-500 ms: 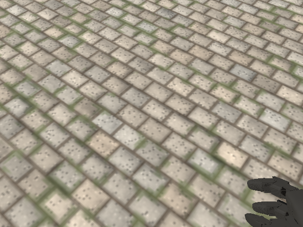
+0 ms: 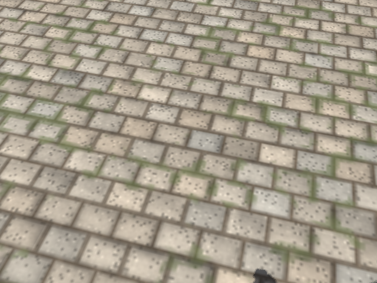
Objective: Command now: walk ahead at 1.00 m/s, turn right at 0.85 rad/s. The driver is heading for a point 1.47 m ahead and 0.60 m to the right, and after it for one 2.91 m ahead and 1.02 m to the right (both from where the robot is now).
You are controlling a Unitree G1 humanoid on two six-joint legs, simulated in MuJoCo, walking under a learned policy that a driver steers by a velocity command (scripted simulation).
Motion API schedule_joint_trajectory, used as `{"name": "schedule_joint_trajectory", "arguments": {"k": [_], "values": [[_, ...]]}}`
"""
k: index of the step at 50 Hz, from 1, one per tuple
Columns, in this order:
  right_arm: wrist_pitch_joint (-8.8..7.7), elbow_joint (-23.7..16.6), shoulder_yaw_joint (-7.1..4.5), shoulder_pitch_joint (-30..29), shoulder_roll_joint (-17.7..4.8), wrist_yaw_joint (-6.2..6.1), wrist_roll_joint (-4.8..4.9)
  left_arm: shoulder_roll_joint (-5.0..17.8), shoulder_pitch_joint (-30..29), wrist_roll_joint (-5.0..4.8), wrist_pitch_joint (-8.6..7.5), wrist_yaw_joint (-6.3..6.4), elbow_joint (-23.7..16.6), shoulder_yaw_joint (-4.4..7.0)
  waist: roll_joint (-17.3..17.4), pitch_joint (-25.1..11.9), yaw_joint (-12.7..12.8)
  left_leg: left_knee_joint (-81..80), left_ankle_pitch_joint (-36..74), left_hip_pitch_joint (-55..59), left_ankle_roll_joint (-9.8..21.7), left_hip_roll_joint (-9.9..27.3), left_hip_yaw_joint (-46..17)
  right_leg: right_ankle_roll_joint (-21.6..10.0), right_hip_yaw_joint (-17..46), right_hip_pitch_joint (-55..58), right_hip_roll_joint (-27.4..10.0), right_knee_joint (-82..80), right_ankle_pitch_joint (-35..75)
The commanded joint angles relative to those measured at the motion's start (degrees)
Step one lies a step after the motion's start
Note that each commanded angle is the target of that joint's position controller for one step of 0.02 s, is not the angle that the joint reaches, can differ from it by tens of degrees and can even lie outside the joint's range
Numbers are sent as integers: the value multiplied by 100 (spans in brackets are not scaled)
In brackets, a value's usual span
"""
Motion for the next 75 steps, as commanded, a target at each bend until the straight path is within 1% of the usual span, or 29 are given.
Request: {"name": "schedule_joint_trajectory", "arguments": {"k": [1, 2, 3, 4, 5, 6, 9, 19, 21, 23, 24, 25, 28, 33, 41, 43, 46, 47, 48, 49, 51, 54, 58, 65, 69, 70, 71, 73, 75], "values": [[99, -791, -349, -1295, -1507, -150, -107, 923, 3061, 42, 31, 125, 520, 340, 826, -966, 1972, 3381, 8874, -2003, 102, 1708, -471, -476, 257, 3852, 515, -77, -658], [190, -832, -351, -1534, -1343, -26, -90, 1182, 3590, -73, 13, 256, 749, 513, 171, -1050, 2127, 5781, 5297, -2818, 188, 956, -431, -725, 795, 4718, 379, -685, -801], [91, -1093, -88, -1638, -375, 90, -219, 1528, 2967, -160, 86, 335, 754, 624, -1444, -344, 1322, 8114, -313, -5105, 118, -138, -819, -897, 1942, 5102, -97, -279, 442], [-55, -1745, 10, -1070, -384, 138, -71, 1954, 2471, -19, 129, 347, 436, 692, -1497, -1575, 662, 8683, -443, -6437, 53, -161, -2023, -2011, 4726, 6092, -981, -1650, -1133], [-201, -1773, 39, -1314, -654, 144, -146, 1585, 2227, 23, 125, 376, 221, 655, -435, -1269, 698, 8203, -94, -6799, 148, 150, -2437, -1878, 5799, 5712, -1386, -2888, -2808], [-223, -1686, -7, -1575, -826, 150, -154, 1063, 2017, 16, 114, 383, 305, 533, 589, -319, 433, 7485, 333, -6606, 173, 438, -2408, -1396, 5379, 4543, -1188, -3231, -3130], [116, -1743, 90, -1609, -636, 133, -363, 833, 1712, -48, -168, 448, 267, 419, 914, 243, -142, 6206, 396, -5608, -154, 919, -2408, -1170, 4224, 2432, -578, -3258, -1796], [181, -2579, 227, -3429, -487, 250, -53, 1132, 2233, -108, -305, 400, 211, 585, -166, -81, 762, 1568, 2868, -4349, -58, 386, -1926, -327, 3405, 3204, 34, -2718, 1374], [149, -2371, 62, -2668, -880, 167, -25, 1344, 1938, -77, -328, 425, 104, 633, -195, -599, 350, 1276, 2363, -3163, 28, 114, -2027, -60, 3524, 3451, 16, -1868, 2456], [103, -1863, -215, -462, -1438, -19, -15, 1464, 1321, -12, -404, 365, -50, 640, -86, -1686, -920, 1532, 1329, -805, 175, 451, -2204, 159, 3256, 2725, 276, 612, 2372], [84, -1649, -339, 701, -1761, -131, -196, 521, 1244, 33, -467, 384, -238, 388, 1006, -2343, -1137, 1434, -735, 507, 234, 1889, -3643, 119, 2752, 1631, 628, 2580, -1384], [111, -1788, -435, -149, -2178, -58, -354, 130, 2136, -324, -424, 362, -618, 199, 3011, -2886, -121, -97, -2164, 990, 849, 3162, -7291, 301, 2101, 58, 967, 3794, -3190], [198, -1799, -237, -1105, -861, 50, -231, 836, 1075, 76, -157, 295, -387, 273, 303, -867, -182, -153, -1015, -1193, 809, 2283, -4841, 351, 1646, -320, -58, 3542, -1822], [-39, -1069, -168, -563, -603, 189, -14, 329, 382, 143, 124, 19, -930, 90, 627, -144, 114, -597, 1381, -2079, 529, 1901, -2575, 438, 1509, -640, -575, 3258, -1406], [-125, -668, -223, -169, -1049, 139, -98, 235, -1000, 111, 86, -179, -1391, -83, 413, 621, 85, -1017, 4851, -2097, 172, 1507, -374, 70, 312, 445, -142, 331, -157], [-33, -584, -253, 101, -1305, 67, -82, 343, -736, 142, 41, -97, -1202, -51, 639, 296, 256, -338, 7677, -1445, 197, 1615, -301, -126, -4, 1062, 419, 46, -613], [208, -715, -312, -353, -1674, 5, -87, 874, 1903, 177, -60, 141, -302, 242, 905, -975, 1592, 3080, 8275, -1932, 496, 1834, -404, -516, 529, 4020, 754, -806, -1245], [219, -783, -280, -293, -1364, 59, -129, 1255, 2225, 202, -30, 272, -81, 425, 341, -1220, 1458, 5176, 4198, -3306, 464, 1311, -488, -576, 1479, 5325, 124, -827, -1873], [179, -1255, -90, 385, -614, 172, 80, 1866, 1719, 256, 15, 335, -333, 541, -1226, -2110, 510, 7545, -565, -5640, 221, 475, -1038, -1360, 4782, 7022, -1848, -1342, -1910], [79, -1463, -144, -610, -1067, 140, 99, 1614, 2077, 153, 44, 390, -407, 552, -63, -2426, 1073, 7775, 117, -6135, 348, 482, -2027, -1242, 5306, 6769, -1792, -2264, -2260], [61, -1342, -69, -819, -831, 159, 175, 1088, 1705, 174, -137, 477, -64, 436, 589, -603, 555, 6872, 648, -6090, 420, 869, -2142, -856, 3879, 4695, -1636, -2774, -1642], [423, -973, -44, -362, -525, 315, 5, 503, 1395, 107, -442, 474, 103, 233, 435, -18, -82, 5873, 802, -5032, 358, 1153, -2437, -331, 2511, 2882, -1159, -3359, -1390], [503, -1246, -34, -1443, -368, 429, 72, 434, 1609, 36, -667, 341, 329, 205, 32, 523, 93, 4575, 2011, -5632, 432, 1039, -2096, 229, 998, 2818, -630, -3841, 363], [368, -1384, 25, -2142, -454, 616, 44, 826, 1952, -5, -738, 590, 512, 161, -247, 93, 101, 2252, 3409, -4596, 958, 93, -740, 934, -214, 4410, -741, -3291, 5213], [479, -453, -429, 1315, -1399, 417, 23, 1397, 885, 178, -332, 779, 178, 357, -331, -1281, -1845, 1906, 1719, -1188, 1645, -195, -1463, 957, -114, 3416, -820, 2178, 5498], [569, -379, -574, 1056, -1613, 317, 195, 636, 525, 244, -434, 627, 33, 188, 1304, -862, -1449, 1967, 1984, -327, 1793, 306, -2348, 964, 80, 1360, 448, 4632, -1577], [602, -652, -672, 353, -2261, 310, -25, 263, 1331, -8, -562, 559, -616, 15, 2099, -1833, -413, 1152, 1367, 1115, 3263, 1599, -5702, 1282, 1259, -924, 697, 6223, -3222], [588, -825, -531, -34, -1327, 189, -5, 630, 744, 114, -776, 492, -692, -75, -251, -858, -352, -373, -345, -375, 2744, 1739, -6307, 972, 1890, -1116, -21, 4787, -2223], [447, -792, -449, -350, -1153, 152, 13, 515, 645, 321, -596, 472, -735, -130, -592, -93, 185, -418, 516, -2194, 2309, 1186, -5271, 1062, 1760, -313, -361, 3760, -2283]]}}
Velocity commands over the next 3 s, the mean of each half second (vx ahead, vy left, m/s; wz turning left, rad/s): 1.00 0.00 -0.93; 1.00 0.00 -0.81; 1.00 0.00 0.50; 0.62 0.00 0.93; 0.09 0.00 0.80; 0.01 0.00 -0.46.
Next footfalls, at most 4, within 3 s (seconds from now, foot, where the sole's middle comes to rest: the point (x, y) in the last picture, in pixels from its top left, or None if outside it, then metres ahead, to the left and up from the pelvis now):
0.04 right None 0.24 -0.02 -0.74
0.46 left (181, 222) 0.69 0.04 -0.74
0.94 right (286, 181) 0.86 -0.39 -0.74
1.38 left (322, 112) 1.24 -0.64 -0.74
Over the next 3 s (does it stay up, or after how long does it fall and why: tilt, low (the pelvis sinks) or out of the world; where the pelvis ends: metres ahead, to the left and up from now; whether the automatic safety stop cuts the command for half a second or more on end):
stays up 1.57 -0.86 0.03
